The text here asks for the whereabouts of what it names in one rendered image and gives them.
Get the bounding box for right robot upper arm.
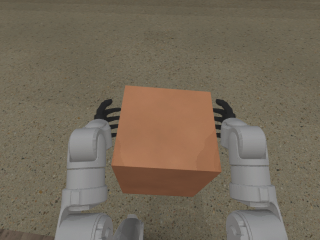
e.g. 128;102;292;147
226;209;287;240

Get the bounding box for left robot upper arm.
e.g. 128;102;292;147
55;212;114;240

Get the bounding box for robot left forearm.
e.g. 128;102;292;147
54;119;113;240

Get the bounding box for carton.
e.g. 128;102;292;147
111;85;222;197

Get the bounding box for left robot thigh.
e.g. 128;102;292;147
113;218;144;240

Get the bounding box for robot left shin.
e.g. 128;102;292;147
127;214;138;219

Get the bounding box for right robot hand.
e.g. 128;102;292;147
213;99;236;138

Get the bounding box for robot right forearm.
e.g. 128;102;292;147
220;117;288;240

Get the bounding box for left robot hand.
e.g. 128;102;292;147
94;99;121;138

